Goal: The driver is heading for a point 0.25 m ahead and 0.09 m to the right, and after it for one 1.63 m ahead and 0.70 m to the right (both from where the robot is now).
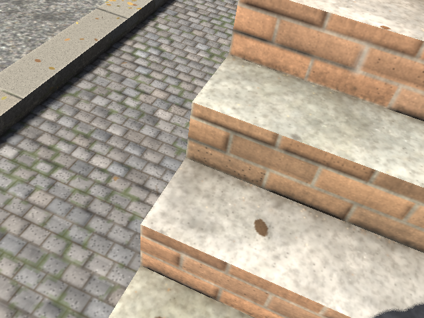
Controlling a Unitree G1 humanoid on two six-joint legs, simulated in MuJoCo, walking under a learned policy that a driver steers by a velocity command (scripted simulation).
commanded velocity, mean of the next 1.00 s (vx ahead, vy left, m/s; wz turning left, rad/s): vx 0.42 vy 0.00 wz -0.48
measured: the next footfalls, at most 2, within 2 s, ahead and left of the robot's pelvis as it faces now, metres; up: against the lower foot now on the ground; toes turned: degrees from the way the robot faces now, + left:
right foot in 0.18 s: +0.07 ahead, -0.03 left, +0.01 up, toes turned -1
left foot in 0.44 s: +0.19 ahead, +0.17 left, +0.01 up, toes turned -12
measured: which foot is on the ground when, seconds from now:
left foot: down 0.00-0.12, up 0.14-0.42, down 0.44-1.00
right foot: up 0.00-0.16, down 0.18-0.44, up 0.46-0.98, down 1.00-1.00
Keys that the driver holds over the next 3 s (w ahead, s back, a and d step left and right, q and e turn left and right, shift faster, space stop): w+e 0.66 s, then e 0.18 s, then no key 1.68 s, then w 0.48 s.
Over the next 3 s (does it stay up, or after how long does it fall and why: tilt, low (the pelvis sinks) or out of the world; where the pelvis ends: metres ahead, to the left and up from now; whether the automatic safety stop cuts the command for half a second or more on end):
stays up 0.33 -0.13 0.25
